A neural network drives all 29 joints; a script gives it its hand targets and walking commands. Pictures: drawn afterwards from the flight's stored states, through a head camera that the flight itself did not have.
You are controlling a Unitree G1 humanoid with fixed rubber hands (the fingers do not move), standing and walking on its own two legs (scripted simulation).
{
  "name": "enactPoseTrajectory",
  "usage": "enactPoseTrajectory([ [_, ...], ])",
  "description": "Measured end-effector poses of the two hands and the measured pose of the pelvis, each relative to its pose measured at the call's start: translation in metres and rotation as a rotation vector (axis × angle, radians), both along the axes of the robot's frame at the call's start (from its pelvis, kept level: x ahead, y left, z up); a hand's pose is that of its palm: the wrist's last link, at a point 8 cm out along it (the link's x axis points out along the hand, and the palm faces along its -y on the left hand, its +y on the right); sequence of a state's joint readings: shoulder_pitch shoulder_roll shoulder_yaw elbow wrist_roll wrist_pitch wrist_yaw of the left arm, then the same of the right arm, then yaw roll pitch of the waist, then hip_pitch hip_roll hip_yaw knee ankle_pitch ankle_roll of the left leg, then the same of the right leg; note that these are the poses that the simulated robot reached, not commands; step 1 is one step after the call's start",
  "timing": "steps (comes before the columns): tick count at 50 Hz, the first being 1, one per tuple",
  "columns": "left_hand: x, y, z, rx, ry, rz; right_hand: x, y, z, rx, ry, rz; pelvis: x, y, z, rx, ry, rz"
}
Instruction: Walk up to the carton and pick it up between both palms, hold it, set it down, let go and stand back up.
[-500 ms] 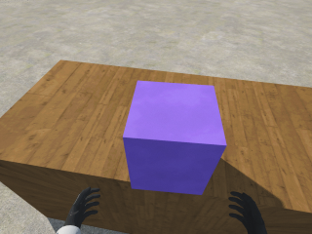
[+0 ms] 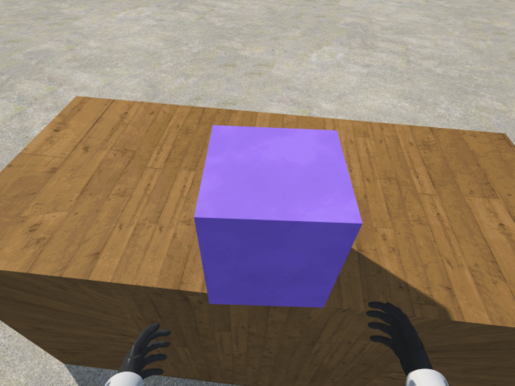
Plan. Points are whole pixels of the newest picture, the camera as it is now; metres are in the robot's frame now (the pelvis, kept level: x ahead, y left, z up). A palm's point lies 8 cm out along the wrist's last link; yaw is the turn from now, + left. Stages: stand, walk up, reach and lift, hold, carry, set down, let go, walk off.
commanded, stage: let go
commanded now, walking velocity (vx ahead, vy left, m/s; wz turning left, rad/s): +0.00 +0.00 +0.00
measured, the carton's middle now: (270, 220) +0.38 +0.00 +0.05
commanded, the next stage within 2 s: stand in 0.54 s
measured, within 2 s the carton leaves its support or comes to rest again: neither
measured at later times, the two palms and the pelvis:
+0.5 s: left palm out of the picture +0.12 +0.22 -0.08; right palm out of the picture +0.13 -0.23 -0.09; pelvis -0.02 -0.01 -0.01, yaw +1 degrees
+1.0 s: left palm out of the picture +0.12 +0.22 -0.09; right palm out of the picture +0.08 -0.28 -0.12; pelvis +0.00 -0.03 -0.01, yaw +2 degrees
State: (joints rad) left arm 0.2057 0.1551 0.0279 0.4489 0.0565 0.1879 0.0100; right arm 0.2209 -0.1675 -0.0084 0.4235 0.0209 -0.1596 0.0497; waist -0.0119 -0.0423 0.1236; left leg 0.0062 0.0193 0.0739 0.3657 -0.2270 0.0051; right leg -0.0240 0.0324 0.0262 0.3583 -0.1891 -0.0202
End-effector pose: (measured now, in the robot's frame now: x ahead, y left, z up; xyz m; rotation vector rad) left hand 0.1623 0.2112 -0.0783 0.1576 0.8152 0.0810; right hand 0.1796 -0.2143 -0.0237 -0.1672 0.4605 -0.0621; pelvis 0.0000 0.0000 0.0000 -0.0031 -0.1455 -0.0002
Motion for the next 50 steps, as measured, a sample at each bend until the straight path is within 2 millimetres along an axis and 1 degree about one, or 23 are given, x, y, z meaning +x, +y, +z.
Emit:
enactPoseTrajectory([
  [9, -0.010, -0.003, -0.010, 0.008, 0.049, -0.008, -0.001, -0.003, -0.001, -0.028, 0.011, 0.034, -0.012, 0.002, -0.002, 0.007, -0.028, -0.006],
  [17, -0.021, -0.005, -0.011, 0.017, 0.031, -0.004, -0.003, -0.003, -0.006, -0.028, 0.010, 0.033, -0.020, 0.000, -0.003, 0.013, -0.047, -0.005],
  [18, -0.023, -0.005, -0.011, 0.019, 0.030, -0.003, -0.005, -0.004, -0.010, -0.030, 0.031, 0.027, -0.021, -0.001, -0.003, 0.014, -0.049, -0.004],
  [20, -0.027, -0.004, -0.010, 0.025, 0.027, 0.006, -0.016, -0.010, -0.029, -0.033, 0.139, 0.003, -0.022, -0.002, -0.004, 0.015, -0.052, -0.001],
  [22, -0.032, -0.001, -0.008, 0.033, 0.019, 0.028, -0.031, -0.015, -0.050, -0.032, 0.243, -0.009, -0.023, -0.004, -0.004, 0.016, -0.051, 0.005],
  [25, -0.039, 0.005, -0.005, 0.045, 0.010, 0.075, -0.047, -0.019, -0.067, -0.021, 0.311, -0.011, -0.023, -0.007, -0.005, 0.018, -0.031, 0.014],
  [27, -0.043, 0.008, -0.004, 0.054, 0.017, 0.091, -0.051, -0.021, -0.071, -0.009, 0.305, -0.015, -0.024, -0.011, -0.006, 0.019, -0.013, 0.019],
  [29, -0.044, 0.009, -0.003, 0.060, 0.022, 0.093, -0.050, -0.022, -0.070, 0.003, 0.280, -0.022, -0.024, -0.015, -0.007, 0.019, 0.007, 0.023],
  [32, -0.047, 0.014, -0.003, 0.092, 0.012, 0.079, -0.052, -0.030, -0.076, 0.011, 0.306, -0.040, -0.022, -0.019, -0.009, 0.015, 0.053, 0.025],
  [37, -0.051, 0.021, -0.004, 0.117, 0.017, 0.066, -0.073, -0.049, -0.088, -0.021, 0.407, -0.068, -0.018, -0.022, -0.011, 0.008, 0.094, 0.030],
  [41, -0.051, 0.020, -0.007, 0.114, 0.020, 0.058, -0.089, -0.060, -0.094, -0.042, 0.477, -0.081, -0.014, -0.024, -0.011, 0.006, 0.109, 0.037],
  [45, -0.048, 0.016, -0.010, 0.099, 0.021, 0.049, -0.097, -0.063, -0.096, -0.053, 0.513, -0.084, -0.009, -0.025, -0.011, 0.003, 0.119, 0.042],
  [50, -0.045, 0.012, -0.015, 0.082, 0.030, 0.042, -0.096, -0.062, -0.094, -0.058, 0.522, -0.085, -0.004, -0.025, -0.011, 0.003, 0.123, 0.042],
])
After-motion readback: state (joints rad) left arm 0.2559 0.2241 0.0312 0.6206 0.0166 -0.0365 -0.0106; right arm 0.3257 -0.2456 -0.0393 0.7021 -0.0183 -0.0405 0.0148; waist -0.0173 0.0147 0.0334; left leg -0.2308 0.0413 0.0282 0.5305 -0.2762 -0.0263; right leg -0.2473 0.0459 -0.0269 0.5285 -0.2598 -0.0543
